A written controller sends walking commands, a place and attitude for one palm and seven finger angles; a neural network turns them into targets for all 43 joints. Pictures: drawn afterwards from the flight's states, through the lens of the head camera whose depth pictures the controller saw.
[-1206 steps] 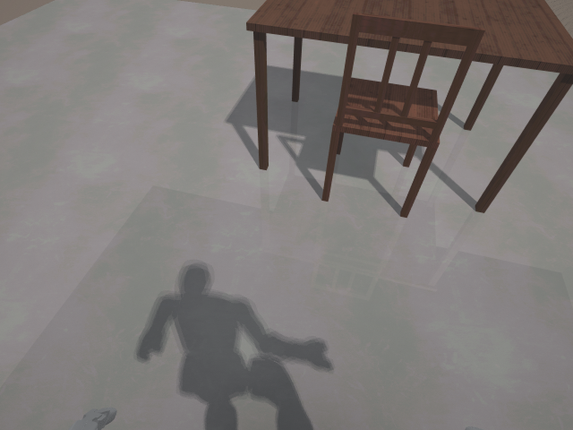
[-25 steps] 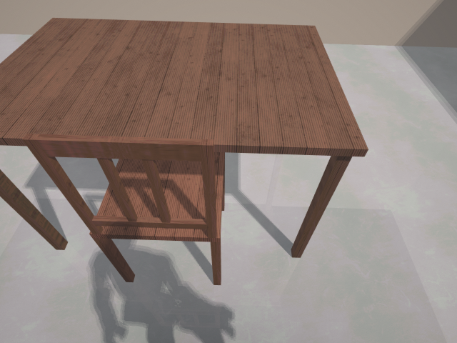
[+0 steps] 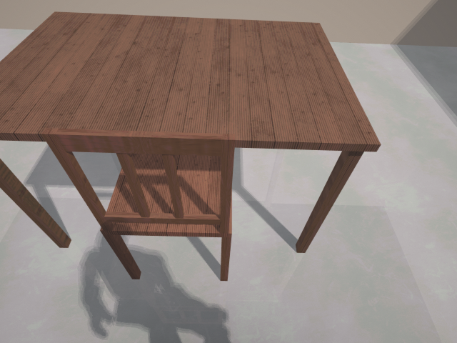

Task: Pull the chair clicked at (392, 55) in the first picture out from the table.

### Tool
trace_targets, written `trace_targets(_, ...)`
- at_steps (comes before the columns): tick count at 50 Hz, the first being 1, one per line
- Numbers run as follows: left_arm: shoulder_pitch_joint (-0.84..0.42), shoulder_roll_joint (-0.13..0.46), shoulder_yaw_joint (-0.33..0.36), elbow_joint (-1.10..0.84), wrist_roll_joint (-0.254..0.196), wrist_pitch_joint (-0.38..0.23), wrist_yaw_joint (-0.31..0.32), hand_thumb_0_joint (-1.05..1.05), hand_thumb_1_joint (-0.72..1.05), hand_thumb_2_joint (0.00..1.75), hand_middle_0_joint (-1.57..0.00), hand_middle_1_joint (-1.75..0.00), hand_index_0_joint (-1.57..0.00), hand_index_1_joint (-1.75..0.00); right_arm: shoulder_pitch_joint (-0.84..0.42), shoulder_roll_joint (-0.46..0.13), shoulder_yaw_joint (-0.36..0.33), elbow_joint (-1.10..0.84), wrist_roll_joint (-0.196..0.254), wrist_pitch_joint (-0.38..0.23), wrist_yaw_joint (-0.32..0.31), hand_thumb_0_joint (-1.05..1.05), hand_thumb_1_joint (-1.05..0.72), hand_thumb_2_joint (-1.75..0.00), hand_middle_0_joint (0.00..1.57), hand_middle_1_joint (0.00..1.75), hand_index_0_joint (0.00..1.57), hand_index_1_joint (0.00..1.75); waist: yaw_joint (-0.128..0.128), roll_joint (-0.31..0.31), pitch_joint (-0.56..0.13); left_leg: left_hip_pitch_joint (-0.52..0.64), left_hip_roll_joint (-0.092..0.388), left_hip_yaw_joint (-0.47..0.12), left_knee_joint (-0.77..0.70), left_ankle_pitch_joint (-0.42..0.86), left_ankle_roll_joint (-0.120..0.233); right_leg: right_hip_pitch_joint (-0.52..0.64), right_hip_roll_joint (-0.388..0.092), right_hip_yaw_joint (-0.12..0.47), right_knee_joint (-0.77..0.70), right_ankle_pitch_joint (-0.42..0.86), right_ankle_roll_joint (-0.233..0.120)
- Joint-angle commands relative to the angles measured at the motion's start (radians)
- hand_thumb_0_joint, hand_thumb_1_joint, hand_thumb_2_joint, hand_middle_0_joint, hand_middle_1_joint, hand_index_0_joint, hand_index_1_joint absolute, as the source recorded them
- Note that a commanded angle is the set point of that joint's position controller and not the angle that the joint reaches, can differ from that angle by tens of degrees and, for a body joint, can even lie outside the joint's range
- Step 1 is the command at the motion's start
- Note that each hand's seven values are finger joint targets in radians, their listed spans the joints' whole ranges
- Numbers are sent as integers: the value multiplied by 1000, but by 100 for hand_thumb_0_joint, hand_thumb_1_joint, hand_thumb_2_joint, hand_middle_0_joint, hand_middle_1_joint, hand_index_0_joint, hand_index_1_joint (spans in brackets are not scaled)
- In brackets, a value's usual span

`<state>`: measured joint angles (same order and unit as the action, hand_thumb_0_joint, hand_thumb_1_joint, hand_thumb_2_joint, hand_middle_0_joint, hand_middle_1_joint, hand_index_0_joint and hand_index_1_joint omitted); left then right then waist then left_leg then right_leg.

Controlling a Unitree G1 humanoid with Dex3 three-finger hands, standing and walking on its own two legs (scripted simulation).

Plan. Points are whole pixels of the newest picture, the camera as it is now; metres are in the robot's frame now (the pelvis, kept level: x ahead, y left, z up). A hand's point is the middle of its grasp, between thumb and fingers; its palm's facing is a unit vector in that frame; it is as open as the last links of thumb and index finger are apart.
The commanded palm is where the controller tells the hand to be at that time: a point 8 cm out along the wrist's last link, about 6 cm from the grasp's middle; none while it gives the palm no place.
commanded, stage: look again from close up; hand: left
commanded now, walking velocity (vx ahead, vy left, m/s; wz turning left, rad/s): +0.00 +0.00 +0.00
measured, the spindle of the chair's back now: (135, 187) +0.48 +0.27 -0.11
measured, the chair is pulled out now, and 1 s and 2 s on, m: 0.00 0.00 0.00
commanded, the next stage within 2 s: raise the hand toward the chair's back in 0.26 s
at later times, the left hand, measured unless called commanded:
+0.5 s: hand out of the picture +0.14 +0.18 -0.08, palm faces +0.22 -0.96 -0.19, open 7.5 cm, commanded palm +0.10 +0.22 -0.07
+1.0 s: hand (142, 337) +0.14 +0.15 -0.04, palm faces +0.06 -0.99 -0.11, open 11.1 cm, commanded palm +0.13 +0.21 -0.05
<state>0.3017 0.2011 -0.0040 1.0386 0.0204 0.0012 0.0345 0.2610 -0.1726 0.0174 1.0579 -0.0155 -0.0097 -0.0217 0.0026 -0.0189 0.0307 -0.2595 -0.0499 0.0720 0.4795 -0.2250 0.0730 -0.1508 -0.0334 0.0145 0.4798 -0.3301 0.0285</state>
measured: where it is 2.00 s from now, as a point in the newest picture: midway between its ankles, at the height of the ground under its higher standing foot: outside the picture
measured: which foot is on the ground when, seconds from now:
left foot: down 0.00-1.00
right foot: down 0.00-1.00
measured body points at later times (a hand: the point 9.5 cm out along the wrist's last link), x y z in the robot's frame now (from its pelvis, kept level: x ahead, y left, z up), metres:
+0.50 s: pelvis -0.01 -0.01 +0.00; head +0.00 -0.01 +0.45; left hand +0.12 +0.23 -0.06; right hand +0.07 -0.24 -0.13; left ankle +0.02 +0.07 -0.74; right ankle -0.04 -0.13 -0.73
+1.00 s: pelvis -0.05 -0.07 -0.11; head +0.01 -0.06 +0.34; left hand +0.13 +0.20 -0.03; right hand +0.18 -0.27 -0.18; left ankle +0.02 +0.07 -0.74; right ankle -0.04 -0.13 -0.74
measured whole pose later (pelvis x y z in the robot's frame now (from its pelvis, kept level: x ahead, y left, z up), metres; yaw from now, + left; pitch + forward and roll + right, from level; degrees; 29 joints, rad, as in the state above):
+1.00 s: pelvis -0.05 -0.07 -0.11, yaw +3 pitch +14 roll -3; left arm 0.39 0.25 0.19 0.00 -0.30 -0.54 -0.35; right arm 0.14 -0.23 0.03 0.61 0.00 -0.27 -0.08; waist 0.06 0.03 -0.14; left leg -1.03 0.03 -0.08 1.27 -0.48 -0.02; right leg -0.88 0.05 -0.17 1.25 -0.61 -0.10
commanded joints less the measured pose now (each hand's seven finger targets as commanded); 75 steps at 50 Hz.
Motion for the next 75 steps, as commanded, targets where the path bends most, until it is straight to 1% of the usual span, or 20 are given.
trace_targets(1, 73, 88, 9, -13, -5, -17, 6, 0, 90, 90, -20, -30, -20, -30, 21, -130, -28, -35, 6, -32, -6, 0, -90, -90, 20, 30, 20, 30, 7, 31, -28, 81, 157, -175, -133, 116, -8, -48, -48, 31, -67, 110, -50)
trace_targets(13, 81, 77, 2, 31, -6, -18, 9, 0, 90, 90, -20, -30, -20, -30, 31, -117, -24, 21, 11, -29, -7, 0, -90, -90, 20, 30, 20, 30, 3, 20, 17, 88, 150, -155, -140, 114, -17, -62, -59, 41, -93, 119, -47)
trace_targets(17, 81, 77, 3, 36, -7, -20, 11, 0, 90, 90, -20, -30, -20, -30, 35, -117, -24, 29, 11, -33, -10, 0, -90, -90, 20, 30, 20, 30, 2, 21, -16, 121, 153, -148, -123, 204, -17, -49, -60, 43, -84, 162, -45)
trace_targets(18, 93, 61, -1, 45, 11, -37, 46, 0, 90, 90, -20, -30, -20, -30, 4, -142, -25, -39, 15, -29, -3, 0, -90, -90, 20, 30, 20, 30, -3, 53, 34, 83, 179, -155, 30, 466, -43, -96, -66, 50, -89, 238, -40)
trace_targets(19, -608, 511, 325, -1535, -161, -192, 80, 0, 88, 89, -20, -30, -20, -30, -47, -290, -109, -351, 29, -150, -71, 0, -90, -90, 20, 30, 20, 30, -93, 267, -346, 359, 54, -115, 17, 454, -106, -140, 20, -49, -68, 420, -54)
trace_targets(20, -194, 214, 71, -1307, -84, -139, 80, 0, 85, 88, -20, -29, -20, -29, -27, -190, -15, -316, 27, -271, -73, 0, -90, -90, 20, 30, 20, 30, -8, 342, -396, 484, 149, -135, -78, 647, -145, -145, 16, -66, 93, 194, -81)
trace_targets(22, 121, -77, -58, -994, -137, -37, 87, 0, 81, 86, -19, -29, -19, -29, 22, -153, -32, -279, 37, -318, -30, 0, -90, -90, 20, 30, 20, 30, -37, 140, -232, 310, 145, -164, -102, 534, -124, -259, 30, -92, 191, -19, -47)
trace_targets(25, -40, 20, 54, -1003, -166, -145, 24, 0, 74, 83, -18, -27, -18, -27, -55, -227, -55, -393, 30, -328, -26, 0, -90, -90, 20, 30, 20, 30, -52, -117, -7, -51, 81, -159, 18, -32, -75, -333, 27, -106, 39, -15, -50)
trace_targets(28, 239, 4, 169, -761, -211, -351, -103, 0, 67, 80, -18, -26, -18, -26, -110, -215, -72, -462, 9, -313, 1, 0, -90, -90, 20, 30, 20, 30, 22, -292, -45, -290, 61, -141, 203, -75, -73, -495, 47, -130, 188, -63, -58)
trace_targets(29, 351, 2, 188, -734, -231, -423, -168, 0, 64, 79, -17, -26, -17, -26, -126, -208, -81, -486, 13, -305, 19, 0, -90, -90, 20, 30, 20, 30, 69, -242, -68, -337, 50, -117, 239, -61, -83, -495, 48, -123, 237, -52, -68)
trace_targets(32, 303, 57, 240, -795, -280, -610, -349, 0, 57, 76, -17, -25, -17, -25, -180, -219, -98, -572, 7, -306, 51, 0, -90, -90, 20, 30, 20, 30, 94, -25, -210, -431, 33, -71, 405, -58, -92, -568, 31, -69, 408, -10, -88)
trace_targets(38, -31, 177, 310, -1149, -328, -569, -345, 0, 43, 70, -15, -23, -15, -23, -213, -200, -92, -724, 28, -285, 14, 0, -90, -90, 20, 30, 20, 30, 45, 86, -344, -583, 26, -58, 556, -273, -50, -672, 21, 87, 394, -360, -62)
trace_targets(41, -109, 207, 301, -1438, -332, -651, -289, 0, 36, 67, -15, -22, -15, -22, -128, -174, -88, -689, 16, -294, -23, 0, -90, -90, 20, 30, 20, 30, 6, 168, -458, -503, 53, -81, 621, -171, -34, -641, 33, 120, 410, -252, -69)
trace_targets(47, -87, 163, 170, -1213, -315, -595, -396, 0, 22, 61, -13, -19, -13, -19, -104, -187, -52, -567, 29, -324, -70, 0, -90, -90, 20, 30, 20, 30, -82, 59, -255, -642, 75, -115, 687, -182, -24, -722, 38, 99, 411, -196, -37)
trace_targets(49, -48, 177, 205, -1037, -322, -484, -446, 0, 18, 59, -13, -19, -13, -19, -115, -189, -51, -564, 43, -312, -82, 0, -90, -90, 20, 30, 20, 30, -64, -4, -215, -695, 71, -120, 680, -208, -26, -708, 33, 127, 368, -261, -29)
trace_targets(55, 70, 241, 436, -1132, -406, -295, -404, 0, 4, 53, -11, -16, -11, -16, -152, -151, -58, -634, 41, -277, -65, 0, -90, -90, 20, 30, 20, 30, 82, -27, -520, -614, 49, -123, 617, -23, -43, -366, -27, 162, 398, 140, 24)
trace_targets(59, 85, 192, 404, -1187, -362, -398, -303, 0, -6, 49, -10, -15, -10, -15, -126, -126, -73, -601, 24, -273, -43, 0, -90, -90, 20, 30, 20, 30, 59, -38, -470, -570, 59, -116, 594, 50, -48, -408, -3, 102, 460, 332, 21)
trace_targets(64, 28, 109, 246, -1082, -309, -505, -331, 0, -17, 44, -9, -13, -9, -13, -106, -168, -80, -573, 25, -277, -37, 0, -90, -90, 20, 30, 20, 30, -32, -54, -280, -595, 65, -116, 603, -63, -35, -661, 30, 32, 460, 35, -17)
trace_targets(71, 21, 201, 313, -1260, -349, -513, -342, 0, -34, 37, -8, -11, -8, -11, -93, -196, -82, -608, 32, -301, -55, 0, -90, -90, 20, 30, 20, 30, 12, 105, -505, -407, 66, -124, 536, -17, -32, -624, 50, -44, 482, -11, -57)
trace_targets(75, 48, 166, 294, -1291, -325, -490, -262, 0, -43, 33, -7, -9, -7, -9, -105, -181, -76, -606, 26, -284, -46, 0, -90, -90, 20, 30, 20, 30, 8, 140, -464, -350, 76, -152, 501, 24, -44, -664, 57, -86, 495, -1, -61)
